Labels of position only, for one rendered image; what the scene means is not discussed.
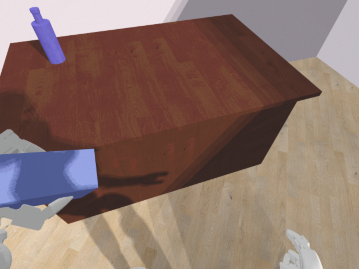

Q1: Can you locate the sponge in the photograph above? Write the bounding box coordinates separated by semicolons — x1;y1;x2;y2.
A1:
0;149;98;210

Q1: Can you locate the robot right hand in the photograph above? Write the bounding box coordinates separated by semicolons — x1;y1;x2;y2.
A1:
279;229;323;269

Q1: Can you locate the table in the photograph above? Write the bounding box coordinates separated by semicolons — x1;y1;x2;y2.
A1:
0;14;322;224

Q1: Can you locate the robot left forearm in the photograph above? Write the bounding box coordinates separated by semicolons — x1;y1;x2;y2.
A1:
0;229;12;269

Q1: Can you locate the robot left hand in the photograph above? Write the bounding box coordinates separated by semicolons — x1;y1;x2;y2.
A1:
0;129;73;230

